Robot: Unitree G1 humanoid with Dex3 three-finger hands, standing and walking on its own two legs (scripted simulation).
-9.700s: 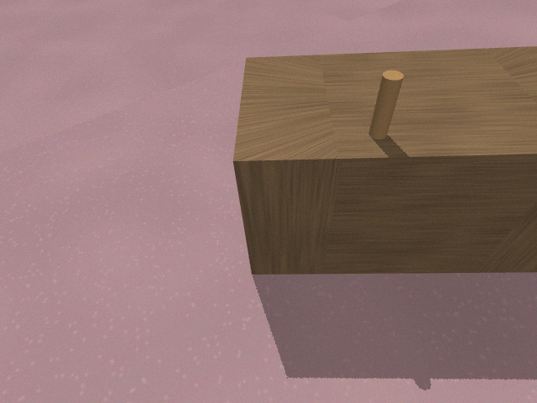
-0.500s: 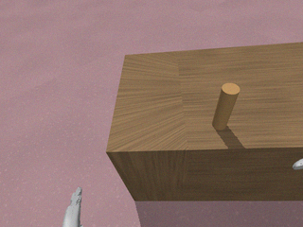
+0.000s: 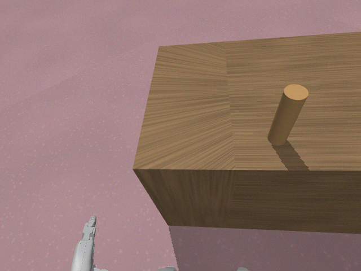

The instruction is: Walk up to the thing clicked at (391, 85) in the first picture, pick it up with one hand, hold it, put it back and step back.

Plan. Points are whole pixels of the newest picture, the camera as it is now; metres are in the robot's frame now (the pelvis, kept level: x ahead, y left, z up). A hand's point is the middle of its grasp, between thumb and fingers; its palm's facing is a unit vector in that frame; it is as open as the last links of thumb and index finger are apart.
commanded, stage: go down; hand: right
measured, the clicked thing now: (285, 118) +0.49 -0.21 +0.00
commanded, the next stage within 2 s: approach in 1.64 s
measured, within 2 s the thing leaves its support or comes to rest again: neither
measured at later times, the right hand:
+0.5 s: hand out of the picture +0.39 -0.38 +0.10, palm faces +0.17 +0.99 +0.02, open 17.5 cm
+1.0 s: hand out of the picture +0.41 -0.40 +0.11, palm faces +0.19 +0.98 +0.02, open 17.5 cm
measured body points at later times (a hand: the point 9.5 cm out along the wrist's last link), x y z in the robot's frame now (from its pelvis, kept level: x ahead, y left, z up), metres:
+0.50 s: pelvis +0.00 -0.01 -0.01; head +0.07 -0.05 +0.43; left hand +0.15 +0.25 -0.05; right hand +0.37 -0.43 +0.10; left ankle +0.01 +0.14 -0.70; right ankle +0.01 -0.12 -0.70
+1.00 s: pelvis +0.00 -0.01 -0.02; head +0.08 -0.06 +0.42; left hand +0.14 +0.25 -0.06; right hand +0.39 -0.45 +0.11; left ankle +0.01 +0.14 -0.70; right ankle +0.01 -0.12 -0.70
